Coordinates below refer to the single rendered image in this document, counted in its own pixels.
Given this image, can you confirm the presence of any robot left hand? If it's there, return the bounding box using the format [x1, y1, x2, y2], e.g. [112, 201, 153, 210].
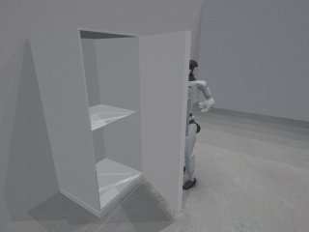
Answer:
[198, 101, 210, 113]

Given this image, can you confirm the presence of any left robot forearm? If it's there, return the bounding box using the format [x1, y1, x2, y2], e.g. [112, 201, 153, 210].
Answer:
[208, 99, 215, 108]

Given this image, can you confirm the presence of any left robot upper arm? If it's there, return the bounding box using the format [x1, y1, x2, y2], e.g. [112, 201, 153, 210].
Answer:
[196, 80, 212, 102]

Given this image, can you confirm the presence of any humanoid robot head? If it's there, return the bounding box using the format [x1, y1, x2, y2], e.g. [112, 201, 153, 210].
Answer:
[188, 60, 198, 81]

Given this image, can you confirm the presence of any handle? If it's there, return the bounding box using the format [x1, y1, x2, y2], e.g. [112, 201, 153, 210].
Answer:
[185, 98, 191, 136]

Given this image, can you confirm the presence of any left robot foot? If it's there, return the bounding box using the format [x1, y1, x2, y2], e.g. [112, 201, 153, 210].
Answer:
[183, 177, 197, 190]

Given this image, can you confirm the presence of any fridge door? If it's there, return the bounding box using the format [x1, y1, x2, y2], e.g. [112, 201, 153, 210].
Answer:
[139, 30, 192, 213]

